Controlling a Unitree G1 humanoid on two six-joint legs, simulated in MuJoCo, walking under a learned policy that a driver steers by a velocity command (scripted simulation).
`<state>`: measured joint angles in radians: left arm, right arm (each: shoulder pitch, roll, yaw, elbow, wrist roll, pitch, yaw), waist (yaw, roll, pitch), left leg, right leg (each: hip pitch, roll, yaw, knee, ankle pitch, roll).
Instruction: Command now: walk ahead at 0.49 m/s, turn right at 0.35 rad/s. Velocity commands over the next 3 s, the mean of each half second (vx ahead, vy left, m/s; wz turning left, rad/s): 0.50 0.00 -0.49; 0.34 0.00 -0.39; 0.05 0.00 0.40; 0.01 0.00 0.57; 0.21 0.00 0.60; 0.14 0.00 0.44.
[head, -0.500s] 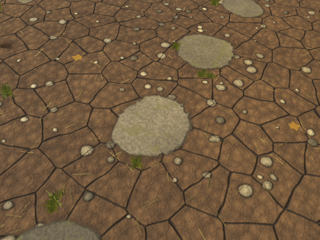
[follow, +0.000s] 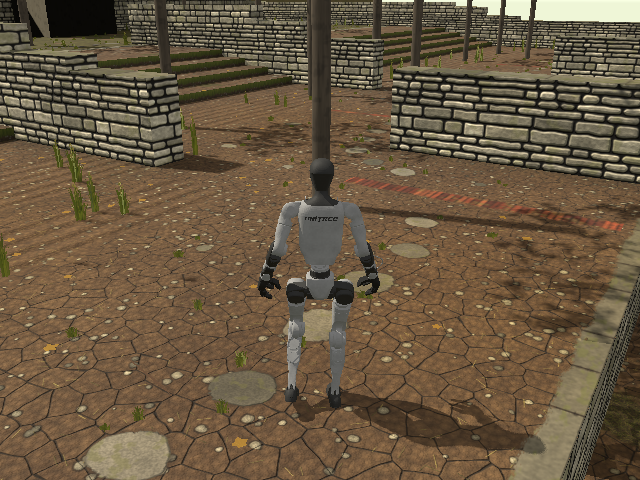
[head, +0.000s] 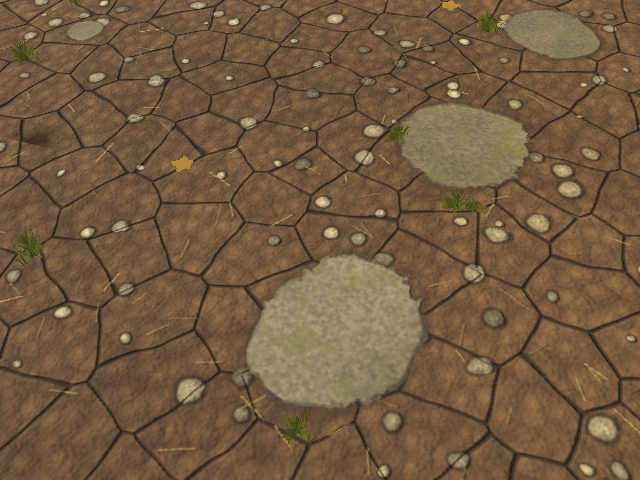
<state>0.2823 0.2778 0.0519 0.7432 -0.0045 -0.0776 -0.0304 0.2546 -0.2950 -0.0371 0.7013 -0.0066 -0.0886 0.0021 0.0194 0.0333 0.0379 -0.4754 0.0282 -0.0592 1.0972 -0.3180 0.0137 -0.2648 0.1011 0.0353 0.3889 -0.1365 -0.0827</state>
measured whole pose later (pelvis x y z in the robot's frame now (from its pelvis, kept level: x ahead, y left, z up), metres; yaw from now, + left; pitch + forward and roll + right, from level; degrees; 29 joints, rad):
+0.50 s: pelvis +0.28 +0.04 +0.00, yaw -17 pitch +1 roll +2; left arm 0.28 0.33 0.07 0.70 -0.03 -0.02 0.00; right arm 0.25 -0.26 -0.06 0.73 -0.01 -0.10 0.01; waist -0.02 -0.05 0.02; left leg -0.20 -0.03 0.05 0.37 -0.19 0.02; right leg -0.57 -0.05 0.06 1.14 -0.31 0.01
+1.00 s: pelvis +0.47 -0.09 -0.01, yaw -28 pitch +1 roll +0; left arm 0.13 0.25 0.03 0.67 0.03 -0.04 -0.03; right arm 0.20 -0.32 -0.04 0.80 0.01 -0.02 -0.02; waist -0.01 0.04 0.08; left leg -0.52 0.09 -0.05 1.07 -0.42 -0.08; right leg -0.35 0.06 -0.06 0.45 -0.12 -0.09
